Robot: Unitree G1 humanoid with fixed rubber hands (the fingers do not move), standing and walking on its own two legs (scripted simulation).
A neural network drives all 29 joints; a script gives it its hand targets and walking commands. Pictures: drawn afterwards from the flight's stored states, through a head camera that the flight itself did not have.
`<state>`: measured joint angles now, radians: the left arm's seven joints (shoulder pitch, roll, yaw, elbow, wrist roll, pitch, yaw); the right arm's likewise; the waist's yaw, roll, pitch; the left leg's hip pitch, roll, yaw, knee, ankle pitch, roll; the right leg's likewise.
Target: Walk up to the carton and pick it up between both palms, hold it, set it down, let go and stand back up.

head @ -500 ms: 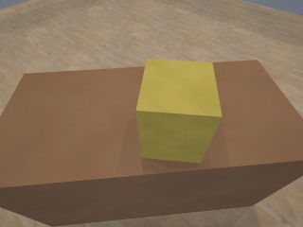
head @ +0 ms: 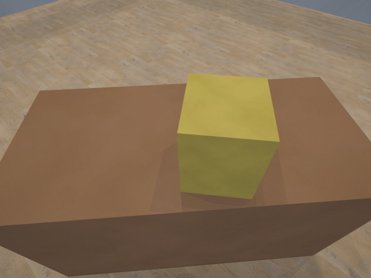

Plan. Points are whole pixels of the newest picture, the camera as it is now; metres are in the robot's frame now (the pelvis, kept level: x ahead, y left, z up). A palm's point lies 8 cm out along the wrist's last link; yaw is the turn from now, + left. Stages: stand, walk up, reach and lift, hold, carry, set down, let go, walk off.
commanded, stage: stand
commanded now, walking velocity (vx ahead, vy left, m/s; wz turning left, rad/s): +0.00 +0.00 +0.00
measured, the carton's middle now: (221, 138) +0.44 -0.07 +0.01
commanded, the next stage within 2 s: none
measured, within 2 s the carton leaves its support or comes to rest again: neither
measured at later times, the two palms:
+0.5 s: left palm out of the picture -0.02 +0.28 -0.13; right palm out of the picture +0.00 -0.28 -0.13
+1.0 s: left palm out of the picture -0.02 +0.27 -0.13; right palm out of the picture +0.00 -0.30 -0.12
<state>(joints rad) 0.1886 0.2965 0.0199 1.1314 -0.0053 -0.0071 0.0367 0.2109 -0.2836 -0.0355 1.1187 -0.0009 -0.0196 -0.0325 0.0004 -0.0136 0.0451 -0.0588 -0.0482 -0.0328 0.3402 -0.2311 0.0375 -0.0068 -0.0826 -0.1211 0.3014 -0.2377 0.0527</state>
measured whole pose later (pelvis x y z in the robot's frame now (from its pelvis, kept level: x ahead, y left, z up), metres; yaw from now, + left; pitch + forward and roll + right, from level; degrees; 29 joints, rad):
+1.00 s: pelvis -0.03 -0.01 +0.00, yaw +1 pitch -4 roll +0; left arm 0.24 0.30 0.02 1.11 0.00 -0.01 0.03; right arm 0.23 -0.30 -0.03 1.09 0.00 -0.02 -0.03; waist 0.00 -0.01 0.08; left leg -0.10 -0.03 -0.06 0.35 -0.19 0.01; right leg -0.04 -0.07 -0.15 0.32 -0.21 0.03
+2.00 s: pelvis -0.02 -0.03 +0.00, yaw +2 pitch -3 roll +0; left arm 0.19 0.29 0.04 1.11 -0.01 -0.02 0.02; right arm 0.20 -0.30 -0.01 1.11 0.00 -0.02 -0.03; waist 0.00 0.00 0.07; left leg -0.09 -0.01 -0.05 0.35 -0.21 -0.01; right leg -0.02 -0.05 -0.15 0.32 -0.23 0.02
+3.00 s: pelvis -0.01 -0.02 +0.00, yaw +2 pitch -3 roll +0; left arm 0.20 0.29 0.03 1.12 -0.01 -0.03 0.02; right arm 0.17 -0.30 -0.03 1.11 0.00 -0.03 -0.02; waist 0.01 -0.01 0.06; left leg -0.08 -0.02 -0.04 0.34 -0.21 0.01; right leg -0.02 -0.07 -0.15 0.31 -0.23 0.03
